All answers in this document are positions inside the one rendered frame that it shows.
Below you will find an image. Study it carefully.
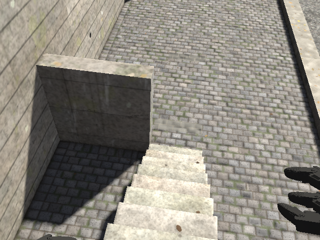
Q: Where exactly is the robot right hand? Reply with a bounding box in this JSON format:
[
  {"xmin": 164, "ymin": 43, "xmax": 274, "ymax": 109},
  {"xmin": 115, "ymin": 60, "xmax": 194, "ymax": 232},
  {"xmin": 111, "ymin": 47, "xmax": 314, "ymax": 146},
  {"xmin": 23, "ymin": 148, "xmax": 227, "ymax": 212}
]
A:
[{"xmin": 277, "ymin": 166, "xmax": 320, "ymax": 235}]

